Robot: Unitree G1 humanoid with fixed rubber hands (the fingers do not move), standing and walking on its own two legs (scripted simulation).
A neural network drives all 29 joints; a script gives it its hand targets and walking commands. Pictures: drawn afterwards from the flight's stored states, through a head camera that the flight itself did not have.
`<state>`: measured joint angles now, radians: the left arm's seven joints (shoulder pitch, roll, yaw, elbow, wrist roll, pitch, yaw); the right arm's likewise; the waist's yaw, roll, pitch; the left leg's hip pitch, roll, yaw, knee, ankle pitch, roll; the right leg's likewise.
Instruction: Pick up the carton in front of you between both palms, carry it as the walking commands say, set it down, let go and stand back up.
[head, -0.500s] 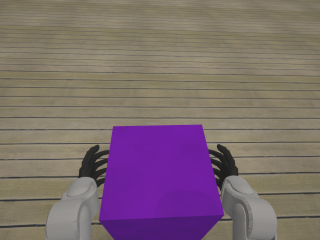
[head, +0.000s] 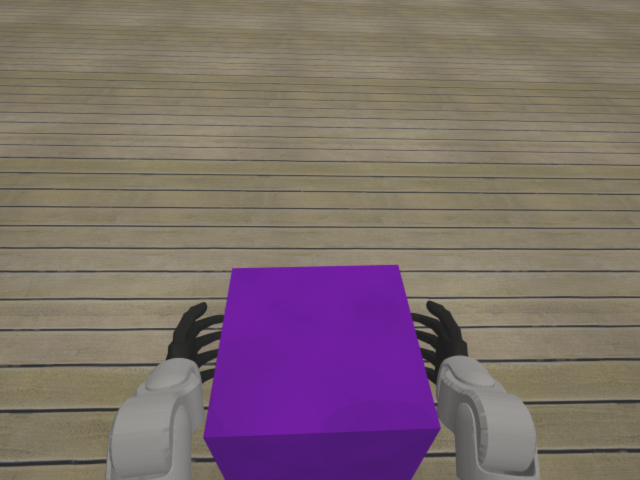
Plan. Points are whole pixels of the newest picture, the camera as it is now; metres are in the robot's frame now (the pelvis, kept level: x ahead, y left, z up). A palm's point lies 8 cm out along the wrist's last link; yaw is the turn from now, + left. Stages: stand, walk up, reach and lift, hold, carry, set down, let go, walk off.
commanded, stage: carry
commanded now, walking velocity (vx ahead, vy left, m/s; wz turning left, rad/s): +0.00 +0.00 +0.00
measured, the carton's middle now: (317, 388) +0.24 +0.00 +0.00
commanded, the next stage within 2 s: hold in 0.74 s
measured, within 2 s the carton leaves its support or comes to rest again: neither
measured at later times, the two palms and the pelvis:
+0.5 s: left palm (192, 377) +0.24 +0.15 +0.03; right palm (433, 374) +0.24 -0.14 +0.03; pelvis -0.04 +0.01 +0.00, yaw +0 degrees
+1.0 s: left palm (203, 384) +0.23 +0.14 +0.03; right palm (454, 386) +0.22 -0.16 +0.04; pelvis -0.05 +0.00 +0.01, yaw -2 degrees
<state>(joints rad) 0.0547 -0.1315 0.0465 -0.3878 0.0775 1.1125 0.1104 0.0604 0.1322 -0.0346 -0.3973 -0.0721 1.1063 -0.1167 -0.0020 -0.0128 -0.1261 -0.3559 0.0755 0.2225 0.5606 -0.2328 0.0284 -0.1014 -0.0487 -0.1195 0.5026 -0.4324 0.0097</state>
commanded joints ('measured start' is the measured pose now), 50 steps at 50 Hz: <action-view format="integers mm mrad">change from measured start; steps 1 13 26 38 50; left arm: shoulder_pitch -398 -516 -688 -507 -589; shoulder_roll -574 -608 -784 -834 -783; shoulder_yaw -523 -437 -447 -453 -427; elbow -46 221 463 400 399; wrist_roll -170 -90 -84 -92 -34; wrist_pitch -72 -244 -504 -410 -469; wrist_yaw -97 -178 -281 -288 -261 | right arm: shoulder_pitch -398 -503 -680 -538 -625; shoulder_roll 596 609 784 875 818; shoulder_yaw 513 402 423 399 361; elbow -16 254 489 481 519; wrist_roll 161 81 72 65 47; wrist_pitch -66 -244 -502 -429 -513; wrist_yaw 98 184 293 306 294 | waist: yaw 3 0 -3 18 15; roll -2 12 21 -90 2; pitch -90 -95 -191 -49 -55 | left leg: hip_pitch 178 189 213 555 695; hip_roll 99 106 114 -153 -151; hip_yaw -126 -135 -145 -300 -296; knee -62 -110 -104 -103 -136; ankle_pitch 282 183 258 544 365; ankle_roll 4 -2 12 17 -17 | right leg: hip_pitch -109 -150 -125 -244 -295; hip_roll -113 -100 -87 95 80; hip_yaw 77 81 82 255 272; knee -100 -119 -78 -159 -256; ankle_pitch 381 233 222 521 296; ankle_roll -18 -24 -28 -56 -57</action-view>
